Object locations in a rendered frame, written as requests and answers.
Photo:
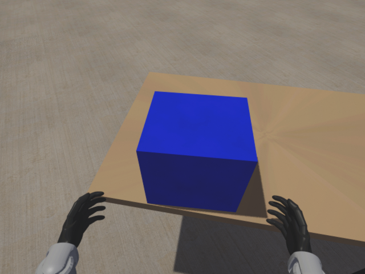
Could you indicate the table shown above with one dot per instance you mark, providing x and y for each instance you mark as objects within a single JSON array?
[{"x": 310, "y": 147}]

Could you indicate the robot right hand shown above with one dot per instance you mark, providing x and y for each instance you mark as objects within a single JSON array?
[{"x": 294, "y": 227}]

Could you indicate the carton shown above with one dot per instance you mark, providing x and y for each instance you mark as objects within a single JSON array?
[{"x": 197, "y": 151}]

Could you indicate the right robot forearm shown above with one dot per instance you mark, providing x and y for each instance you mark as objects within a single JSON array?
[{"x": 302, "y": 262}]

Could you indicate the robot left hand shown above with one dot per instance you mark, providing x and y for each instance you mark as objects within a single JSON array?
[{"x": 78, "y": 218}]

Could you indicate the left robot forearm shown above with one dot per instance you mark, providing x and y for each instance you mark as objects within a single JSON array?
[{"x": 61, "y": 258}]

